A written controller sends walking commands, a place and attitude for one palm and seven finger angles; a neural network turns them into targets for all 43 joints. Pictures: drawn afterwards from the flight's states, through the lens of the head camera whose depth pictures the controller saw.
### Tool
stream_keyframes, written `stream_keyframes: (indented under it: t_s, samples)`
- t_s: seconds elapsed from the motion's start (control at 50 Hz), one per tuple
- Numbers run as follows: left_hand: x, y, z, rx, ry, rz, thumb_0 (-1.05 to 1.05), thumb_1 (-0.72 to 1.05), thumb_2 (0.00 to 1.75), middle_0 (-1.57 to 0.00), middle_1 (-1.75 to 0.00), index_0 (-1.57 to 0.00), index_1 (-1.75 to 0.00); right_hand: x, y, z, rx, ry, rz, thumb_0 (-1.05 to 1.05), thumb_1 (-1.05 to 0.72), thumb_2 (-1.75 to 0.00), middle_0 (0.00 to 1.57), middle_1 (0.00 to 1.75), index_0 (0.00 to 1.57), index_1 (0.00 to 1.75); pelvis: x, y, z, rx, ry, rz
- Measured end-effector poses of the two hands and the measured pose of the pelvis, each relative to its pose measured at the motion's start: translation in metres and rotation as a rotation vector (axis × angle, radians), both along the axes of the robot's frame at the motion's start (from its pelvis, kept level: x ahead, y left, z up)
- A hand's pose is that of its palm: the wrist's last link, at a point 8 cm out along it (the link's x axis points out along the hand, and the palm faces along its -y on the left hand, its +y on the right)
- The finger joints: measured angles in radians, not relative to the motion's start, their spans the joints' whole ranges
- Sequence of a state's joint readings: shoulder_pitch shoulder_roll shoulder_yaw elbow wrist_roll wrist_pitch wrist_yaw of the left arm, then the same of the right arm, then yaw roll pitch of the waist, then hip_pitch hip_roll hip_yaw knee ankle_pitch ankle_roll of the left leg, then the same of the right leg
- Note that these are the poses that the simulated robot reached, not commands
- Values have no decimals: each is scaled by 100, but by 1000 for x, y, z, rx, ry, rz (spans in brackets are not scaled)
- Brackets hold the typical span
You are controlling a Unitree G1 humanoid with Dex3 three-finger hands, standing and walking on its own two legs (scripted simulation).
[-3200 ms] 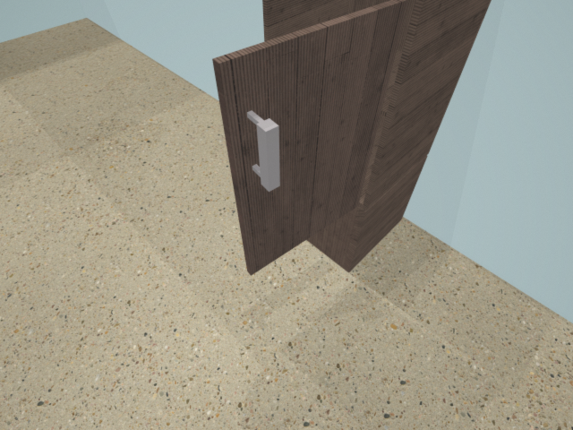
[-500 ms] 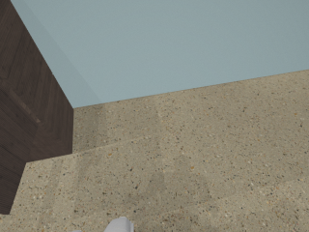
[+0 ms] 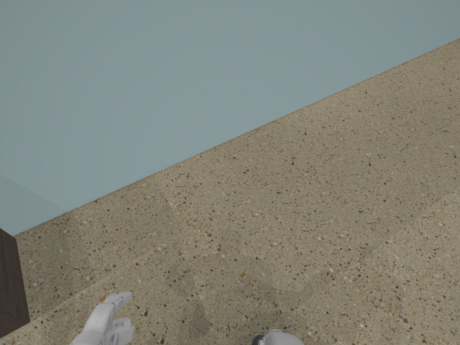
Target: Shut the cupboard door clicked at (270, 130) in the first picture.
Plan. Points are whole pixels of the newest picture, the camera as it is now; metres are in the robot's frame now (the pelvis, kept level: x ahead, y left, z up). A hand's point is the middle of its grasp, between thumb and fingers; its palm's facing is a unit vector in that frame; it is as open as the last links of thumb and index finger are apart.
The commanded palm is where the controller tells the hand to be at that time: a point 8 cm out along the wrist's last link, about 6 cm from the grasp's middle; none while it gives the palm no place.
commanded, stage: walk to a spot facing it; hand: left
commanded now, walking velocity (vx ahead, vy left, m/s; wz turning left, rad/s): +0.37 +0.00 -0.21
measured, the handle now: out of the picture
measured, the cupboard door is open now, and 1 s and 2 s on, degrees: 82 82 82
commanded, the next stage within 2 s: turn to face it in 0.72 s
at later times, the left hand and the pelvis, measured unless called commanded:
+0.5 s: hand (146, 281) +0.26 +0.18 -0.16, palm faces -0.09 -0.98 -0.19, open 7.3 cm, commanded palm none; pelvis +0.21 -0.01 +0.02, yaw -8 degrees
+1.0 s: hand (184, 212) +0.44 +0.12 -0.18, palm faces -0.07 -0.98 -0.17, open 7.3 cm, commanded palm none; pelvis +0.42 -0.06 +0.00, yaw -6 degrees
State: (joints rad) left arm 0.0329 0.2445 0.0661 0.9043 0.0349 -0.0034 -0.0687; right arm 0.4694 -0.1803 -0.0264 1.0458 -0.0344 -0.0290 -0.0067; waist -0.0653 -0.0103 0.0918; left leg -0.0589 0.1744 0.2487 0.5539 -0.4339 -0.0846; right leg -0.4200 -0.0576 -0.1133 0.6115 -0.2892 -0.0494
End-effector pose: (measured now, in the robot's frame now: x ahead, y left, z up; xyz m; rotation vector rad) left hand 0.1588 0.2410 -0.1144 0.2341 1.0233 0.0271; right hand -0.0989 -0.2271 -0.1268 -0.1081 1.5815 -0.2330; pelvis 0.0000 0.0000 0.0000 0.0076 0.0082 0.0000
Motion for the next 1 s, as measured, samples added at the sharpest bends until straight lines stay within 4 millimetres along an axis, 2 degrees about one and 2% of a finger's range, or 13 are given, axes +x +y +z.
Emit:
stream_keyframes:
  t_s: [0.04, 0.08, 0.18, 0.36, 0.42, 0.48, 0.58, 0.64, 0.7, 0.76, 0.84, 0.92, 1.0]
  samples:
    - [23, -10, -3, 10, -51, 6, 0, 91, 90, -19, -30, -20, -30, 6, -9, -9, 9, 42, -24, 1, -90, -90, 20, 30, 20, 30, 14, -8, -8, 8, -9, -12]
    - [30, -18, -3, 13, -32, 8, 0, 91, 90, -19, -30, -20, -30, 30, -17, -11, 1, 28, -34, 1, -90, -90, 20, 30, 20, 30, 26, -11, -5, -7, -19, -19]
    - [22, -34, -8, -8, 119, 7, 0, 91, 90, -20, -30, -20, -30, 127, -29, 2, -29, -156, -31, 1, -91, -90, 20, 30, 19, 30, 64, -15, 12, -14, -5, -53]
    - [33, 0, -27, -3, 277, 88, -1, 94, 90, -20, -30, -20, -30, 291, -15, 7, -50, -420, 47, 0, -90, -90, 20, 30, 19, 30, 151, 0, 3, -33, -8, -106]
    - [53, 3, -26, 16, 320, 71, 0, 93, 90, -20, -30, -20, -30, 312, -9, 8, -43, -437, 28, 0, -90, -90, 20, 30, 19, 30, 175, -2, 5, -10, -8, -125]
    - [89, -5, -16, 11, 302, 57, 0, 92, 90, -20, -30, -20, -30, 314, -13, 10, -48, -387, -8, 0, -93, -90, 20, 30, 20, 30, 199, -7, 13, -2, -1, -135]
    - [166, -36, -3, -4, 222, -1, 0, 91, 90, -19, -30, -19, -30, 303, -28, 5, -17, -237, -59, 0, -93, -90, 20, 30, 20, 30, 241, -24, 18, -6, 1, -158]
    - [211, -57, -9, 4, 163, -29, 0, 91, 90, -19, -30, -20, -30, 299, -41, -10, 7, -150, -98, 0, -92, -90, 20, 30, 20, 30, 269, -43, 6, 15, -7, -159]
    - [237, -72, -14, 5, 135, -4, 0, 91, 90, -20, -30, -20, -30, 312, -55, -17, 18, -78, -103, 0, -92, -90, 20, 30, 20, 30, 293, -54, 0, -2, -17, -148]
    - [246, -79, -12, 8, 165, 34, 0, 92, 90, -20, -30, -20, -30, 352, -66, -9, 2, -96, -90, 1, -91, -90, 20, 30, 19, 30, 319, -60, 8, -18, -12, -131]
    - [251, -78, -15, 3, 252, 46, -1, 94, 90, -20, -30, -20, -30, 427, -73, 5, -19, -204, -63, 1, -91, -90, 20, 30, 19, 30, 354, -64, 15, -16, 2, -127]
    - [260, -74, -31, -20, 340, 69, 0, 93, 90, -20, -30, -20, -30, 498, -71, 2, -38, -312, -13, 1, -91, -90, 20, 30, 19, 30, 393, -59, 5, -37, -5, -122]
    - [285, -74, -36, -9, 374, 86, 0, 92, 90, -20, -30, -20, -30, 538, -68, 0, -51, -336, 2, 0, -92, -90, 20, 30, 19, 30, 421, -62, 3, -15, -3, -104]
